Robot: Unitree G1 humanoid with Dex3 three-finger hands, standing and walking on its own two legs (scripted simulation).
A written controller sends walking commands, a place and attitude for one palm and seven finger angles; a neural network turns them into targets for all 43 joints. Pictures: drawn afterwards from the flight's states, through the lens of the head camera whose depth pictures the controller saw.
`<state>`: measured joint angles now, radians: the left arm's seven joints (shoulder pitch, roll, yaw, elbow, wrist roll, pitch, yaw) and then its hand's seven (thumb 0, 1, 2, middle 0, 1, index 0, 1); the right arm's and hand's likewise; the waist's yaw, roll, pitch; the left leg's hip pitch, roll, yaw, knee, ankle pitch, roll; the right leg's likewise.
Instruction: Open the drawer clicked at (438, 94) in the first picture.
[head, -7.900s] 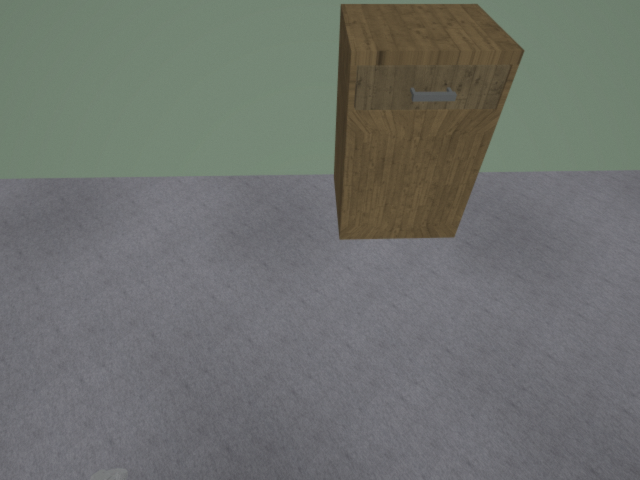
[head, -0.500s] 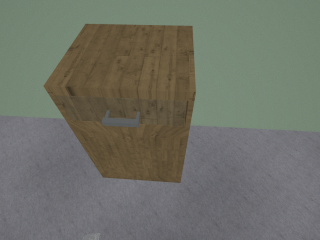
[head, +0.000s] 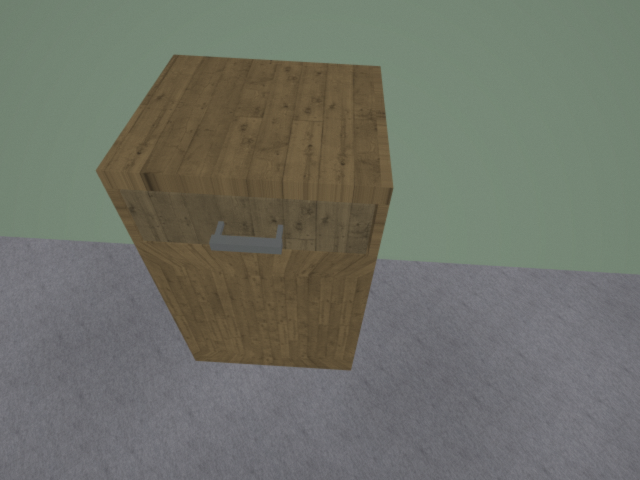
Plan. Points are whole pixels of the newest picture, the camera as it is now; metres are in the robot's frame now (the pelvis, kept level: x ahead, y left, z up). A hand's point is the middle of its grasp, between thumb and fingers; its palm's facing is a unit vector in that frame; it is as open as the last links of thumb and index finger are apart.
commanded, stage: come to a stop and stand still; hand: left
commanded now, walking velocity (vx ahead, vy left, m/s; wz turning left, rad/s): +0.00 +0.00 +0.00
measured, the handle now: (248, 236) +0.54 +0.16 -0.08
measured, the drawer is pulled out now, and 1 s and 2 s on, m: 0.00 0.00 0.00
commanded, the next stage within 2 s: look again from close up in 0.62 s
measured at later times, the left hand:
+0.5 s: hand out of the picture -0.03 +0.10 -0.17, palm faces +0.08 -0.98 -0.17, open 7.3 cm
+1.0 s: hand out of the picture +0.00 +0.15 -0.18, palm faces +0.05 -0.98 -0.20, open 7.4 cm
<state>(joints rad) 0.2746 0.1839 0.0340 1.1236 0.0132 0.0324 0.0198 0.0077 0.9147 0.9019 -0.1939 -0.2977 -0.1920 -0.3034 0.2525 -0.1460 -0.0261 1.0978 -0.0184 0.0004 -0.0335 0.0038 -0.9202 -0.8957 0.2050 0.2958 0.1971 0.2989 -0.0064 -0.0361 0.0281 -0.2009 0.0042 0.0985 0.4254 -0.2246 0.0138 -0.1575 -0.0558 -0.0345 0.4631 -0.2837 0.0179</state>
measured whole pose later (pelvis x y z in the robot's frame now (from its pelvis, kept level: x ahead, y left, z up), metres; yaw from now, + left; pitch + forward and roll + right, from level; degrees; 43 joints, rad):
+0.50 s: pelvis +0.00 -0.05 +0.00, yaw +1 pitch -2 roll +1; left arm 0.32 0.09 0.01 1.15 0.00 -0.01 0.04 0.01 0.92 0.90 -0.20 -0.30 -0.20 -0.30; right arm 0.30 -0.12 0.00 1.17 -0.02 0.01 -0.03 0.00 -0.91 -0.90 0.20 0.30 0.19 0.30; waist 0.00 0.02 0.03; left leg -0.16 0.08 0.05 0.40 -0.20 -0.06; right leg -0.10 0.02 -0.08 0.41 -0.29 -0.05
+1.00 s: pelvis +0.00 -0.02 -0.01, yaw +0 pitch -1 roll -1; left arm 0.31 0.14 0.00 1.07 0.02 -0.01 0.05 0.01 0.91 0.90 -0.20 -0.30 -0.20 -0.30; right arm 0.29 -0.17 0.01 1.05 -0.02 -0.01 -0.03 0.01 -0.94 -0.90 0.20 0.30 0.19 0.30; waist 0.00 0.01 0.01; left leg -0.22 0.02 0.06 0.57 -0.32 0.01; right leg -0.16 0.00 -0.06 0.53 -0.35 -0.01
